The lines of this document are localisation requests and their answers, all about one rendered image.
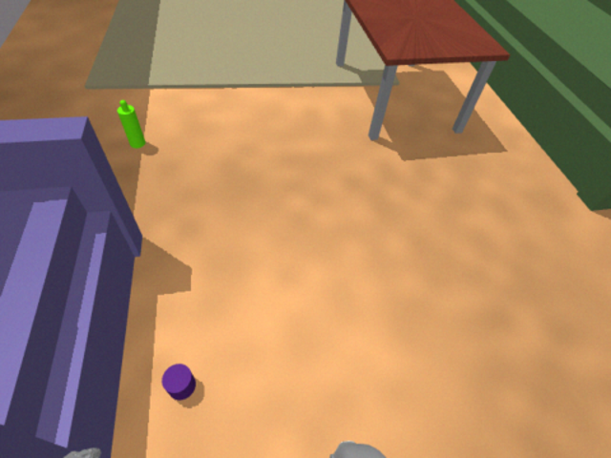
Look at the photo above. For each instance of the coffee table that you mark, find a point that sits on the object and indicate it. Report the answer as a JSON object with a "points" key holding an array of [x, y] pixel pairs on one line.
{"points": [[412, 32]]}

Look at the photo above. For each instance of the armchair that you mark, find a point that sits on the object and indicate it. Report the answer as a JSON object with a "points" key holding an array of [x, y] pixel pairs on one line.
{"points": [[68, 242]]}

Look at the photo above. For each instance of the sofa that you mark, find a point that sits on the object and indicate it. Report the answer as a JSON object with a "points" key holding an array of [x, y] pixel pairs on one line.
{"points": [[557, 81]]}

